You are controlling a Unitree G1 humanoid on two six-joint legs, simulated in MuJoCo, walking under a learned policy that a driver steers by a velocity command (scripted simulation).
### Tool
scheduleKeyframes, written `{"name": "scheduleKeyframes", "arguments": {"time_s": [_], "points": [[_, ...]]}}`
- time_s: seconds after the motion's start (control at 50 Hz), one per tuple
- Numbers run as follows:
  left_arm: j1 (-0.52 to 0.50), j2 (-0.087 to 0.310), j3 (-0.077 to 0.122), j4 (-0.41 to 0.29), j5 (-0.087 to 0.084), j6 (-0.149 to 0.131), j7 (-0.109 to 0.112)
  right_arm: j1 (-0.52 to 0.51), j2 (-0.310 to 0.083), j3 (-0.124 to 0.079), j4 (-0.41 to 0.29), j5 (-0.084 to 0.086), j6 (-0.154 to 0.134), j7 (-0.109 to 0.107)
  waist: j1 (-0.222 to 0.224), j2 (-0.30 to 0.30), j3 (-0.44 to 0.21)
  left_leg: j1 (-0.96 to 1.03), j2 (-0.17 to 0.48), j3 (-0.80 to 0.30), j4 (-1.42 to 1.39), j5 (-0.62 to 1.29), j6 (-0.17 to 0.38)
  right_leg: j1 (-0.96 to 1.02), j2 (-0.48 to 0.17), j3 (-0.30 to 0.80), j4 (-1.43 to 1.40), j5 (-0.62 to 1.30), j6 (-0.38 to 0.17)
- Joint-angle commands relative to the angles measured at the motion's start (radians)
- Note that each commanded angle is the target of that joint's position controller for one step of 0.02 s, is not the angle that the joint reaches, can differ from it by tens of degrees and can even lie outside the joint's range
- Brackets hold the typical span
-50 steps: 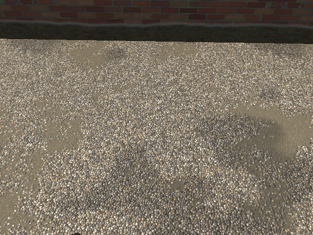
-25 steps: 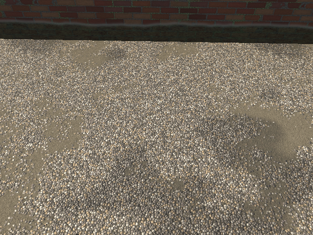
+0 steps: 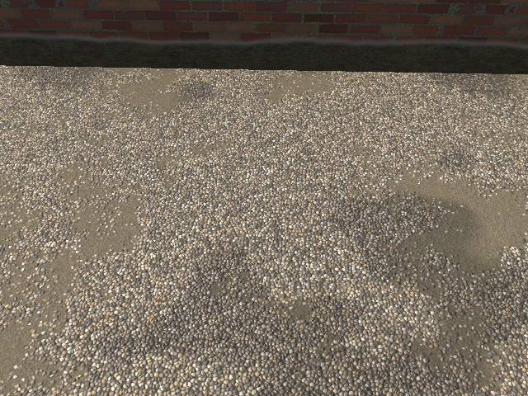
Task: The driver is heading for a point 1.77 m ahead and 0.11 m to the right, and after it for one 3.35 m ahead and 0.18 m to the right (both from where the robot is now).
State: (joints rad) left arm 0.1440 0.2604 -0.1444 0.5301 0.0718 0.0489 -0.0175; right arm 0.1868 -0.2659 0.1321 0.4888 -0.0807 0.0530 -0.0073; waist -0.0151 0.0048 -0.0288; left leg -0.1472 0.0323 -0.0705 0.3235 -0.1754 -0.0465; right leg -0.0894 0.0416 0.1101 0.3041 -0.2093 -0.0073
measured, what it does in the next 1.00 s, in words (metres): stands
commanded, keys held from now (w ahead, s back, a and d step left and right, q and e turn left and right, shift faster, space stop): w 0.10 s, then no key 0.90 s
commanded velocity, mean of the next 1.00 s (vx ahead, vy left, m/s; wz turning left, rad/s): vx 0.17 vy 0.00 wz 0.00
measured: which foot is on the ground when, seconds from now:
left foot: down 0.00-1.00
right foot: down 0.00-1.00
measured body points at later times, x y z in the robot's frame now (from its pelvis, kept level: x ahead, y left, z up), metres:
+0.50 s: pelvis +0.01 +0.00 +0.00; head +0.00 +0.00 +0.45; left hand +0.12 +0.24 -0.11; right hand +0.13 -0.24 -0.10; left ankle +0.00 +0.15 -0.75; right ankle -0.03 -0.12 -0.75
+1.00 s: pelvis +0.00 +0.00 +0.00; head +0.00 +0.00 +0.45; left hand +0.07 +0.24 -0.13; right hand +0.07 -0.24 -0.12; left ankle +0.00 +0.15 -0.75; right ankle -0.03 -0.12 -0.75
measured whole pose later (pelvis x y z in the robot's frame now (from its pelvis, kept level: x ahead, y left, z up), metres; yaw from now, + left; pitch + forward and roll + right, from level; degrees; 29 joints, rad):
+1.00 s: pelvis +0.00 +0.00 +0.00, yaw +0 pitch +0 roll +0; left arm 0.33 0.23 -0.07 0.76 0.01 0.08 0.03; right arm 0.38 -0.24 0.05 0.68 -0.02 0.05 -0.02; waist -0.01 0.01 -0.01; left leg -0.12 0.03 -0.08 0.25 -0.13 -0.04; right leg -0.05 0.03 0.12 0.22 -0.17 0.00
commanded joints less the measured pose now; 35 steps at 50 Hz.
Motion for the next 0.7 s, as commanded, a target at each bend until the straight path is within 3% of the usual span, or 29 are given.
{"name": "scheduleKeyframes", "arguments": {"time_s": [0.02, 0.06, 0.1, 0.12, 0.14, 0.24, 0.26, 0.28, 0.34, 0.42, 0.6, 0.62, 0.7], "points": [[-0.079, 0.091, 0.031, -0.093, 0.0, -0.017, 0.003, -0.065, -0.093, -0.032, -0.093, 0.0, -0.017, -0.003, 0.0, -0.001, -0.053, 0.032, 0.056, -0.059, -0.023, 0.183, 0.036, -0.011, -0.091, 0.087, -0.037, 0.199, -0.034], [-0.097, 0.086, 0.031, -0.084, 0.01, -0.018, 0.004, -0.08, -0.084, -0.031, -0.093, -0.008, -0.018, -0.005, -0.007, 0.005, -0.046, 0.026, 0.051, -0.056, -0.028, 0.118, 0.037, -0.027, -0.088, 0.093, -0.041, 0.141, -0.034], [-0.102, 0.085, 0.03, -0.086, 0.009, -0.02, 0.004, -0.081, -0.082, -0.031, -0.095, -0.006, -0.019, -0.005, -0.006, -0.002, -0.038, 0.016, 0.051, -0.059, -0.03, 0.107, 0.037, -0.035, -0.088, 0.093, -0.043, 0.129, -0.034], [-0.079, 0.09, 0.034, -0.071, 0.005, -0.02, 0.003, -0.056, -0.088, -0.035, -0.081, -0.002, -0.018, -0.005, -0.006, -0.004, -0.045, 0.024, 0.054, -0.064, -0.039, 0.109, 0.043, -0.025, -0.09, 0.096, -0.049, 0.128, -0.038], [-0.039, 0.102, 0.039, -0.064, -0.011, -0.018, 0.001, -0.023, -0.107, -0.04, -0.068, 0.011, -0.016, -0.003, 0.0, -0.008, -0.045, 0.034, 0.064, -0.073, -0.044, 0.188, 0.047, -0.002, -0.094, 0.093, -0.052, 0.195, -0.041], [0.026, 0.118, 0.064, -0.004, -0.034, -0.003, 0.004, 0.032, -0.122, -0.064, -0.014, 0.03, -0.011, 0.001, 0.0, 0.001, -0.016, 0.049, 0.062, -0.073, -0.071, 0.161, 0.065, 0.018, -0.097, 0.093, -0.082, 0.177, -0.055], [0.022, 0.097, 0.059, -0.023, -0.024, -0.009, -0.004, -0.005, -0.107, -0.06, -0.035, 0.033, -0.014, 0.007, 0.018, 0.001, 0.022, 0.015, 0.069, -0.083, -0.072, 0.257, 0.058, 0.009, -0.109, 0.092, -0.071, 0.299, -0.054], [0.044, 0.101, 0.063, -0.008, -0.022, -0.01, -0.005, 0.013, -0.109, -0.064, -0.025, 0.033, -0.013, 0.007, 0.015, -0.001, -0.016, 0.035, 0.068, -0.08, -0.069, 0.267, 0.058, 0.033, -0.112, 0.094, -0.067, 0.329, -0.057], [0.071, 0.106, 0.071, 0.011, -0.033, -0.008, -0.006, 0.042, -0.11, -0.072, -0.008, 0.033, -0.008, 0.004, 0.009, -0.006, -0.042, 0.06, 0.067, -0.075, -0.071, 0.263, 0.056, 0.044, -0.114, 0.094, -0.072, 0.347, -0.06], [0.104, 0.11, 0.08, 0.035, -0.042, -0.007, -0.004, 0.071, -0.114, -0.081, 0.012, 0.038, -0.001, -0.002, 0.005, -0.005, -0.028, 0.062, 0.065, -0.072, -0.081, 0.231, 0.059, 0.033, -0.112, 0.091, -0.09, 0.316, -0.06], [0.172, 0.109, 0.091, 0.078, -0.048, -0.003, 0.005, 0.113, -0.107, -0.093, 0.046, 0.047, 0.002, -0.01, 0.006, 0.002, -0.001, 0.047, 0.058, -0.064, -0.099, 0.209, 0.059, 0.024, -0.105, 0.084, -0.11, 0.293, -0.059], [0.155, 0.122, 0.097, 0.094, -0.056, 0.004, 0.016, 0.128, -0.113, -0.099, 0.061, 0.043, 0.007, -0.017, -0.009, 0.001, 0.002, 0.06, 0.048, -0.054, -0.095, 0.156, 0.059, 0.01, -0.09, 0.079, -0.113, 0.224, -0.054], [0.164, 0.108, 0.1, 0.109, -0.057, 0.009, 0.027, 0.138, -0.105, -0.103, 0.072, 0.051, 0.008, -0.019, -0.002, 0.004, 0.033, 0.036, 0.046, -0.055, -0.101, 0.153, 0.062, -0.007, -0.083, 0.071, -0.121, 0.192, -0.05]]}}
